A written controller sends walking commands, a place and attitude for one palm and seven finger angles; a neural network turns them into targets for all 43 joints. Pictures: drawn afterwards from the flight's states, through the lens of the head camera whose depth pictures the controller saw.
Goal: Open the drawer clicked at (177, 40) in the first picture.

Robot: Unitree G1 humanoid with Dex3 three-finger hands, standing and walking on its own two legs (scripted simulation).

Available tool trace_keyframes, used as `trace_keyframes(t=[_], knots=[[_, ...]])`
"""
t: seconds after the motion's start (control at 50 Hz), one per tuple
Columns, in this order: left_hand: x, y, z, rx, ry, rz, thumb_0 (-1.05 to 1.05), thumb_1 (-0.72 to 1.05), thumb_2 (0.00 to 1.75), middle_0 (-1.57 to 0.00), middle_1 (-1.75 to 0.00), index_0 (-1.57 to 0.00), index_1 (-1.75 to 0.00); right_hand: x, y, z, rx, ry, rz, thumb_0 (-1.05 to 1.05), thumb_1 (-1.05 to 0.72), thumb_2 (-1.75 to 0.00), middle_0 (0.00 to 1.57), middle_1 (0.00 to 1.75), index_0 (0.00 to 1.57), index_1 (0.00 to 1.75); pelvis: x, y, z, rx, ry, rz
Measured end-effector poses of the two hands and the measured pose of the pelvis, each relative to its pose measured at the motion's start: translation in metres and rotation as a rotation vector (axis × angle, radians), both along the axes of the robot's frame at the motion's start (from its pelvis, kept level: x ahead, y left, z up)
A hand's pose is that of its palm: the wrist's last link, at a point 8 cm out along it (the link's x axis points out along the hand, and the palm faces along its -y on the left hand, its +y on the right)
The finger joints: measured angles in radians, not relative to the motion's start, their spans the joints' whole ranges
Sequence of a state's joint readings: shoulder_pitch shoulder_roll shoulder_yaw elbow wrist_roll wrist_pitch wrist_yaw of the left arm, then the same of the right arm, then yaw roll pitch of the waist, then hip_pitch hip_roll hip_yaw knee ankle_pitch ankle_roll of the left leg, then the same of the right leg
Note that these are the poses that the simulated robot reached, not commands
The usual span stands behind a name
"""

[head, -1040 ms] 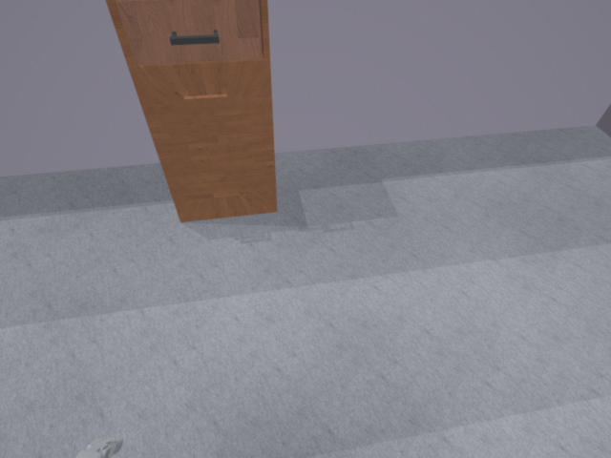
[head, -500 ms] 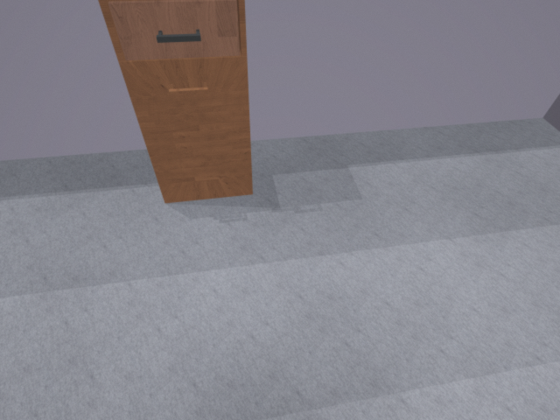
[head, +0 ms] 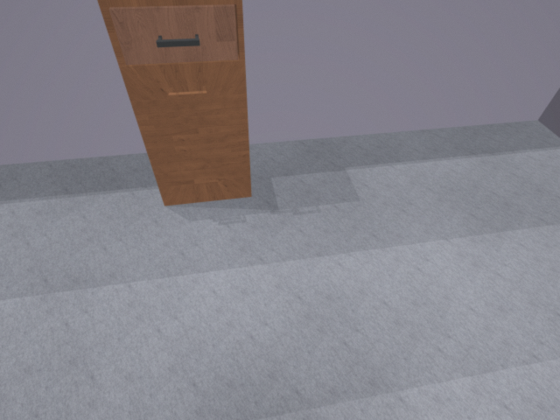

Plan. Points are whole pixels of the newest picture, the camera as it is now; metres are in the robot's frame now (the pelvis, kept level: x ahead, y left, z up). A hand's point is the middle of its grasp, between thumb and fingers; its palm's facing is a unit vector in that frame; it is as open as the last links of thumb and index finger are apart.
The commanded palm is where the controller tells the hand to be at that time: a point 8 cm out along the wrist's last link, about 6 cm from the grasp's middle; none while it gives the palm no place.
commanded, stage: look at it before walking up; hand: left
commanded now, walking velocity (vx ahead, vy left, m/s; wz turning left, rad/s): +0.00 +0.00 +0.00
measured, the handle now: (178, 40) +1.19 +0.41 +0.02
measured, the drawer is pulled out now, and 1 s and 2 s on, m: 0.00 0.00 0.00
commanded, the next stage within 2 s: walk to a spot facing it in 0.40 s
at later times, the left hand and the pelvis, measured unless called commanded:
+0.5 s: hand out of the picture +0.07 +0.25 -0.16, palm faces -0.02 -0.94 -0.33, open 7.4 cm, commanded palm none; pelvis +0.00 +0.00 +0.00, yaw +0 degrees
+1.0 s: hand out of the picture +0.09 +0.21 -0.19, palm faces +0.01 -0.99 -0.13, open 7.4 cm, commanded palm none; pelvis +0.11 +0.03 +0.00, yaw +0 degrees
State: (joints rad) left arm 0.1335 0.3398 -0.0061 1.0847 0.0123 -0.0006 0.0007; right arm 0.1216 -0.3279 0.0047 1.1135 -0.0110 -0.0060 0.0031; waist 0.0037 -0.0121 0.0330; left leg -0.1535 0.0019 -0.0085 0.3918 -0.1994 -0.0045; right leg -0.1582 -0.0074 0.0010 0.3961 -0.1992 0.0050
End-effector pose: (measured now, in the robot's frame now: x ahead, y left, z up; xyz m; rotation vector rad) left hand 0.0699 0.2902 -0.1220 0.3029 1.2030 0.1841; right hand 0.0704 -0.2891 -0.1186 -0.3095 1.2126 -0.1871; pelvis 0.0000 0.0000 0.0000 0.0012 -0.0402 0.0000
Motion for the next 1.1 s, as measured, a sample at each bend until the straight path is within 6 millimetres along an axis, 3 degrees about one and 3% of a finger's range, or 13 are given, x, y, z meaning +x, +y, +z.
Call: trace_keyframes(t=[0.26,0.58,0.72,0.82,0.88,0.96,1.1], knots=[[-0.008,0.000,-0.002,-0.001,0.026,0.008,0.01,0.90,0.90,-0.20,-0.30,-0.20,-0.30,0.001,-0.001,0.000,-0.003,0.008,0.001,0.01,-0.90,-0.90,0.20,0.30,0.20,0.30,0.001,-0.001,0.001,-0.001,0.004,0.000],[-0.005,-0.001,-0.001,0.006,0.020,0.016,0.01,0.90,0.90,-0.20,-0.30,-0.20,-0.30,0.008,0.001,-0.001,0.003,-0.002,0.008,0.01,-0.90,-0.90,0.20,0.30,0.20,0.30,0.005,-0.001,0.000,0.000,0.005,-0.001],[-0.025,-0.023,-0.022,-0.078,0.083,0.062,0.01,0.90,0.90,-0.20,-0.30,-0.20,-0.30,-0.008,0.029,-0.018,0.060,0.079,-0.008,0.01,-0.91,-0.90,0.20,0.30,0.20,0.30,0.029,0.002,-0.006,-0.014,0.022,0.009],[-0.049,-0.031,-0.043,-0.156,0.167,0.137,0.01,0.90,0.90,-0.20,-0.30,-0.20,-0.30,-0.012,0.059,-0.025,0.077,0.148,-0.024,0.01,-0.91,-0.90,0.20,0.30,0.20,0.30,0.055,0.019,-0.014,-0.034,0.021,0.033],[-0.053,-0.032,-0.049,-0.184,0.262,0.133,0.01,0.90,0.90,-0.20,-0.30,-0.20,-0.30,-0.013,0.077,-0.025,0.087,0.137,-0.073,0.01,-0.91,-0.90,0.20,0.30,0.20,0.30,0.073,0.029,-0.015,-0.020,0.023,0.002],[-0.018,-0.030,-0.041,-0.197,0.282,0.102,0.01,0.90,0.90,-0.20,-0.30,-0.20,-0.30,-0.031,0.101,-0.018,0.108,0.198,-0.143,0.00,-0.91,-0.90,0.20,0.30,0.20,0.30,0.097,0.034,-0.007,-0.028,0.026,0.003],[0.107,-0.034,-0.035,-0.198,0.121,0.046,0.01,0.90,0.90,-0.19,-0.30,-0.19,-0.29,-0.056,0.130,-0.006,0.161,0.411,-0.236,0.00,-0.91,-0.90,0.20,0.30,0.20,0.30,0.146,0.030,-0.004,-0.023,0.034,-0.004]])
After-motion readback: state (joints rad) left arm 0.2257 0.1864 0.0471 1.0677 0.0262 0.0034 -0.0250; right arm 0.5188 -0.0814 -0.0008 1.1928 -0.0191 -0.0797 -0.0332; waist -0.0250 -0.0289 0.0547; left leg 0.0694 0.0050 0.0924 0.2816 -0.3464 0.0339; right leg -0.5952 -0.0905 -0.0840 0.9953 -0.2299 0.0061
